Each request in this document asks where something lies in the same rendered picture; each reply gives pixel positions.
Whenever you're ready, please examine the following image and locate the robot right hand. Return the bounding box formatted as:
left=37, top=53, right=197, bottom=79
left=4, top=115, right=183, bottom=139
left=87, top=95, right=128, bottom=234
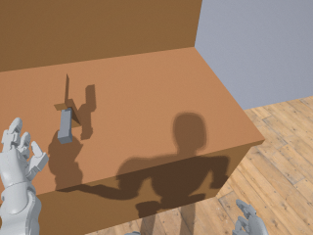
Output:
left=232, top=199, right=269, bottom=235

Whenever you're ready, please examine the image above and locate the robot left hand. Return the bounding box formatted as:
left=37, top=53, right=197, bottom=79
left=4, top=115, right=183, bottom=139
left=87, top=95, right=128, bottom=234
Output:
left=0, top=117, right=49, bottom=189

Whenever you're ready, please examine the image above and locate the tap lever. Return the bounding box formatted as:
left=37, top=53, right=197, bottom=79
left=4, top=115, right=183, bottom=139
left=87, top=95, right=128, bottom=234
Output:
left=58, top=108, right=72, bottom=144

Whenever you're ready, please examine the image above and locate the counter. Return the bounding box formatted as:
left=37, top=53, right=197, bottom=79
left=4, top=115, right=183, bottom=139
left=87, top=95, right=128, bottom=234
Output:
left=0, top=0, right=265, bottom=235

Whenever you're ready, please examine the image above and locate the left robot forearm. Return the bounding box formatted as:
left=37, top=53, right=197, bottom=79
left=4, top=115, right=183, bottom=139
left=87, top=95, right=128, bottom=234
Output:
left=0, top=182, right=42, bottom=235

